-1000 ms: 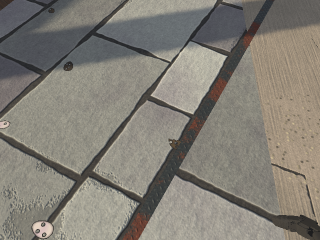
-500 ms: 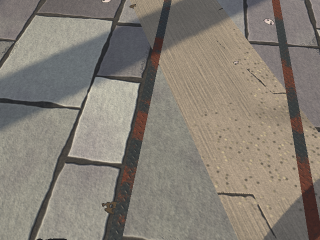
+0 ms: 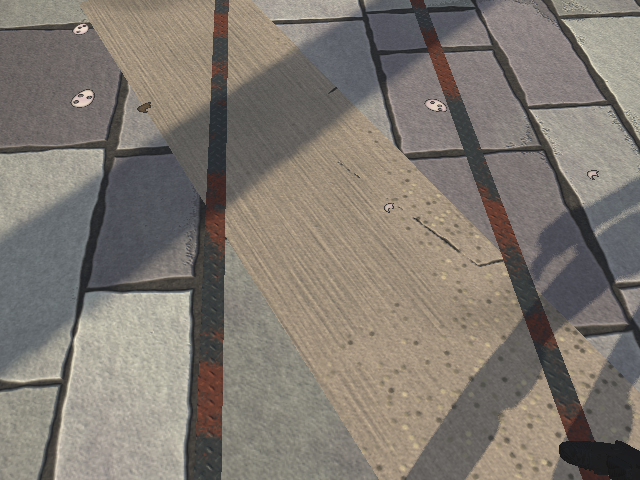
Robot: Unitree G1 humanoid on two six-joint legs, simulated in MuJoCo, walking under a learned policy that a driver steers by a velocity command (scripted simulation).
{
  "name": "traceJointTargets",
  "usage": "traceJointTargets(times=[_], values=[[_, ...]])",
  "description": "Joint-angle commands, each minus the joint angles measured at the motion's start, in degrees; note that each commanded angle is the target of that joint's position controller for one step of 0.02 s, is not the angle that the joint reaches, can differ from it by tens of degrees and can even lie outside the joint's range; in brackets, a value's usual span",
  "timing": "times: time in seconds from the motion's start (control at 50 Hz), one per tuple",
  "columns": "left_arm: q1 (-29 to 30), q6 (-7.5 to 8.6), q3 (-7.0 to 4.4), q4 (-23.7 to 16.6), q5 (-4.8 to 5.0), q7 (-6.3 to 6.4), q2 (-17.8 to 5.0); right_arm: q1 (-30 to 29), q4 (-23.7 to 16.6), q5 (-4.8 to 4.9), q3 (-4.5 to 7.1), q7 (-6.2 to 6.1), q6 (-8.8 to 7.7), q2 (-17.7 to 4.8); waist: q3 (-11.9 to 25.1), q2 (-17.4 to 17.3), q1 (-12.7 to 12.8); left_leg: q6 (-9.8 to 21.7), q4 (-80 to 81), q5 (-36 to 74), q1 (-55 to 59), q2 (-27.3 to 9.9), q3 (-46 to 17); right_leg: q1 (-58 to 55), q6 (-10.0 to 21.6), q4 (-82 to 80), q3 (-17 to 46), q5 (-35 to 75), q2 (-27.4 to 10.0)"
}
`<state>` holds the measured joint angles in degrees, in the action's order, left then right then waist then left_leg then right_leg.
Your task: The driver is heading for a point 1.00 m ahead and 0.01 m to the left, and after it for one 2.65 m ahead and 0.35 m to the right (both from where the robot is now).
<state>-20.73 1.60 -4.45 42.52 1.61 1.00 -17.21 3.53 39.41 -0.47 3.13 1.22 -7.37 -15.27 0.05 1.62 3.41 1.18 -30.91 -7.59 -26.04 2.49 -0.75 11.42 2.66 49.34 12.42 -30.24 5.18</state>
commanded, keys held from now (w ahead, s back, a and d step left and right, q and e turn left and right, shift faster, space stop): w+e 0.20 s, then w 0.16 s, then no key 0.34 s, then q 0.30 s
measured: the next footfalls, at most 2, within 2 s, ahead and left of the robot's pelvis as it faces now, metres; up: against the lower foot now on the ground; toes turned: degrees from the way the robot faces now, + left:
right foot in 0.46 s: +0.38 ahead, -0.18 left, +0.00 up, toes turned -14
left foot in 0.86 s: +0.45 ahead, +0.04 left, +0.00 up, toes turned -10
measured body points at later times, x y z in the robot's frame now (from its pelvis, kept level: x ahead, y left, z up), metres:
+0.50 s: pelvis +0.25 -0.05 +0.00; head +0.30 -0.07 +0.45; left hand +0.54 +0.11 -0.07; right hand +0.18 -0.33 -0.13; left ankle +0.10 +0.12 -0.69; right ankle +0.34 -0.17 -0.72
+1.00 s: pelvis +0.35 -0.06 +0.01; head +0.39 -0.05 +0.46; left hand +0.55 +0.18 -0.10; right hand +0.42 -0.36 -0.09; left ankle +0.41 +0.05 -0.72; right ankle +0.32 -0.17 -0.68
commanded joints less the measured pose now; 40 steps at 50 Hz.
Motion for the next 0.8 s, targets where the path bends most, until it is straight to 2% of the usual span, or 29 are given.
traceJointTargets(times=[0.02,0.04,0.06,0.08,0.12,0.2,0.26,0.34,0.38,0.4,0.42,0.44,0.46,0.48,0.5,0.52,0.54,0.56,0.58,0.62,0.66,0.7,0.74,0.78,0.8], values=[[0.4,1.11,-1.07,-5.7,0.57,0.04,-8.7,13.7,-0.7,0.65,2.97,-0.51,0.41,-7.9,7.7,-9.8,-8.2,10.9,14.5,-23.6,37.0,-24.0,-35.5,35.1,-1.4,26.2,-2.0,3.4,-5.3],[3.5,0.82,-1.13,-6.3,-0.14,0.10,-8.1,11.0,-0.9,0.13,2.41,-0.61,0.85,-7.0,3.9,-5.9,-7.2,9.3,15.2,-15.7,30.1,-21.4,-27.7,33.0,-1.7,25.1,-3.7,7.6,-7.3],[5.5,0.83,-1.27,-7.0,-0.72,-0.12,-7.4,9.4,-0.4,-0.07,2.00,-0.69,1.11,-5.8,1.0,-5.6,-6.4,8.9,16.3,-9.2,25.2,-19.1,-22.2,31.9,-1.9,22.5,-3.8,10.3,-8.7],[5.2,0.64,-1.31,-7.3,-0.37,-0.55,-6.3,8.8,0.0,-0.39,1.66,-0.86,1.03,-5.2,0.2,-7.1,-5.1,8.1,17.6,-5.1,22.1,-17.5,-17.6,29.4,-1.8,20.7,-4.0,12.0,-10.1],[4.8,0.06,-0.94,-7.6,0.16,-0.93,-4.0,9.1,1.0,0.01,1.77,-0.89,0.59,-5.2,-0.1,-8.2,-4.6,8.5,19.8,-0.6,20.0,-16.4,-12.0,28.2,-2.1,18.4,-5.6,13.2,-11.0],[8.4,-0.37,-0.38,-9.5,-0.28,-1.18,-2.5,10.1,3.1,0.06,2.65,-1.08,0.47,-8.1,-1.0,-5.9,-4.8,9.9,21.8,8.7,21.4,-17.6,-4.8,32.1,-3.4,10.9,-6.2,19.7,-11.9],[12.4,0.39,0.41,-10.0,-0.43,-1.94,-1.0,11.3,4.6,0.33,2.52,-0.99,0.96,-8.8,-1.6,-4.9,-6.1,9.1,22.1,12.0,21.6,-15.7,0.7,29.2,-2.9,0.1,-7.8,27.6,-10.9],[20.2,1.35,1.25,-12.2,-0.39,-3.29,0.0,15.4,7.2,1.50,2.65,-0.90,1.95,-10.7,-4.2,-4.4,-8.6,8.7,22.0,12.5,24.4,-16.6,3.4,26.3,-1.6,-11.2,-11.9,30.0,-9.2],[22.0,1.61,1.13,-13.3,-0.46,-3.79,-0.6,16.4,8.5,1.95,2.68,-0.88,2.76,-11.3,-5.2,-5.0,-8.1,8.1,19.6,19.3,27.8,-17.9,3.6,25.5,-0.3,-14.9,-12.9,26.6,-8.2],[21.3,1.78,0.80,-13.4,-0.85,-3.95,-1.3,16.3,8.9,2.06,2.74,-1.03,3.20,-11.9,-4.2,-6.0,-7.0,7.4,16.5,28.5,29.2,-18.0,4.3,22.8,0.7,-16.6,-14.0,24.7,-6.8],[18.2,1.95,0.11,-12.7,-1.42,-3.95,-2.7,15.8,9.1,2.27,2.87,-1.30,3.54,-12.8,-1.5,-7.6,-4.8,6.3,11.6,39.3,30.1,-17.4,5.0,17.3,1.8,-18.2,-15.2,24.1,-4.8],[10.7,2.11,-1.04,-10.4,-1.87,-3.79,-4.7,14.7,9.1,2.46,2.72,-1.59,3.83,-12.9,3.0,-7.4,-0.3,4.4,3.2,45.6,28.9,-15.5,6.9,6.7,3.5,-22.4,-16.2,29.5,-2.7],[4.4,1.89,-2.24,-8.5,-2.26,-3.01,-7.7,15.2,8.8,1.94,2.17,-1.86,3.54,-11.7,7.4,-6.3,2.5,1.8,-6.7,40.2,21.6,-12.9,8.6,-6.7,4.9,-22.8,-13.9,40.9,-4.2],[-2.3,1.22,-3.18,-7.7,-3.57,-1.72,-13.6,16.6,6.2,-0.94,0.39,-1.58,2.66,-7.1,16.7,5.8,2.8,-1.8,-27.6,6.3,3.4,-7.2,9.5,-28.3,11.0,-15.6,2.9,69.1,-19.2],[-1.2,0.99,-1.87,-8.0,-3.42,-1.83,-12.2,23.7,8.3,-0.03,-1.08,-0.54,2.10,-4.9,29.0,12.8,0.0,-3.9,-43.8,-32.3,-6.4,-1.3,0.1,-37.6,21.4,-19.5,21.9,76.1,-31.8],[0.3,0.61,-1.21,-8.3,-2.74,-2.27,-8.8,19.8,9.2,1.69,0.69,-0.24,2.29,-10.6,27.4,4.5,2.2,-3.6,-45.9,-31.0,-6.8,-4.6,-5.7,-31.4,19.1,-20.7,15.2,73.6,-28.0],[4.5,0.75,-0.53,-7.9,-2.08,-2.40,-7.1,14.3,7.0,2.73,0.41,-0.30,2.62,-9.7,17.6,4.3,0.7,-3.3,-43.6,-28.4,-10.6,-6.7,-3.5,-24.0,16.4,-22.1,7.2,69.4,-24.7],[7.8,1.06,0.00,-7.2,-1.52,-2.53,-5.2,12.5,7.2,1.95,0.18,-0.96,3.15,-8.3,11.0,0.5,-1.2,-3.6,-38.9,-24.7,-10.8,-8.3,-2.3,-15.3,13.9,-24.9,3.3,63.9,-21.4],[10.5,1.25,0.37,-7.1,-1.55,-2.50,-4.0,12.8,7.7,1.18,0.44,-1.61,4.07,-8.2,8.3,0.6,-3.3,-4.0,-35.0,-21.6,-7.3,-9.6,-2.3,-8.2,12.6,-27.5,0.7,59.7,-19.6],[14.0,1.62,0.26,-6.5,-2.84,-2.70,-4.0,16.6,9.2,0.67,0.19,-2.31,5.99,-6.0,7.4,2.4,-6.7,-5.3,-30.6,-16.3,2.9,-9.0,-1.3,3.1,12.4,-31.3,-3.8,58.3,-17.7],[16.1,1.99,0.30,-5.4,-3.24,-2.43,-3.8,17.0,9.4,0.32,-0.09,-2.89,6.68,-4.8,7.3,4.0,-7.8,-6.0,-23.0,-13.5,6.8,-8.4,-0.8,7.0,12.5,-32.2,-7.0,57.9,-16.6],[15.8,1.81,0.25,-3.8,-3.17,-1.88,-4.0,13.9,9.0,-0.09,-0.40,-3.12,6.93,-4.4,7.7,4.7,-6.6,-5.6,-16.1,-8.3,8.5,-8.2,-0.9,6.8,11.7,-32.6,-7.8,52.1,-16.2],[15.2,1.41,0.45,-2.2,-3.40,-1.40,-3.7,12.4,9.2,0.32,-0.25,-2.92,7.40,-5.1,7.6,4.8,-5.6,-5.1,-12.0,-4.2,10.3,-8.1,-1.1,6.4,11.1,-33.7,-7.9,42.1,-16.9],[15.2,0.95,0.40,-0.9,-3.30,-1.05,-4.3,10.0,8.3,0.52,0.18,-2.69,7.79,-6.4,5.5,5.0,-5.1,-3.9,-9.1,-4.1,11.1,-7.6,-0.6,7.0,10.1,-33.8,-7.4,31.2,-17.5],[15.5,0.56,0.15,-0.6,-2.85,-0.76,-5.2,8.9,7.5,0.42,0.50,-2.59,7.88,-7.2,4.2,4.9,-5.2,-3.1,-7.2,-4.4,11.1,-6.8,0.4,7.0,9.5,-32.9,-7.2,26.4,-17.5]])
Velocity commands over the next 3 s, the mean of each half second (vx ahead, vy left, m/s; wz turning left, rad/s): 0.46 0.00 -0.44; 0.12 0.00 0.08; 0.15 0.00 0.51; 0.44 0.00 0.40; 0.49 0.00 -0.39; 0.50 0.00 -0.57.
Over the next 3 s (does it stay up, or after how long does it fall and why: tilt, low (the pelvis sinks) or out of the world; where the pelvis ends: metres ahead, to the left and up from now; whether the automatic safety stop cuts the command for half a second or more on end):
stays up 1.14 0.22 0.02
